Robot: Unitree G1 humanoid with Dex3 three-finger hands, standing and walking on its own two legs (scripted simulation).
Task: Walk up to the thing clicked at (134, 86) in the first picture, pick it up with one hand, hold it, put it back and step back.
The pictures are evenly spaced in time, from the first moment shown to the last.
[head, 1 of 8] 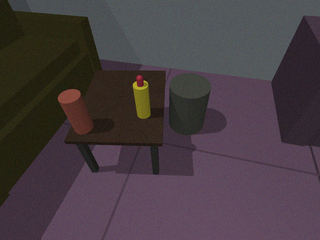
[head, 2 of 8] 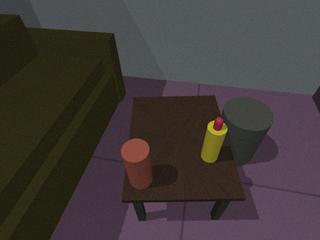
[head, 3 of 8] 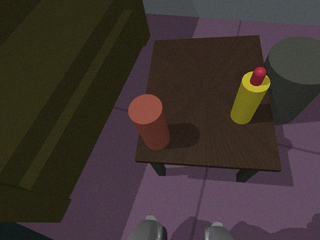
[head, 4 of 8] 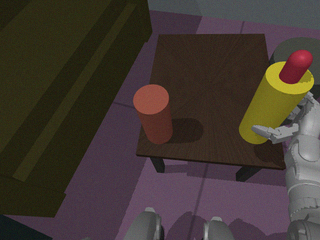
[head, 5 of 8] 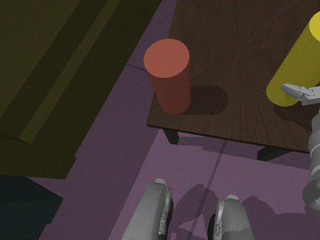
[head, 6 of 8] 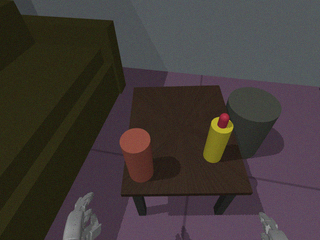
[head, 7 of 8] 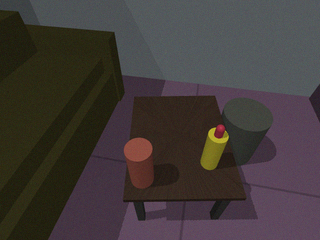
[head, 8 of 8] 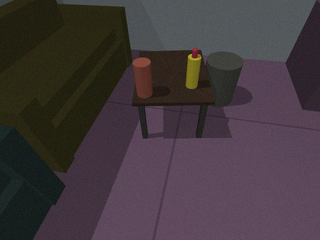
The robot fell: no
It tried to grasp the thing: yes
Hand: right
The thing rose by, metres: 0.28
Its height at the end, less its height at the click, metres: +0.00
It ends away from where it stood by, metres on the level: 0.04
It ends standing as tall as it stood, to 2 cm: yes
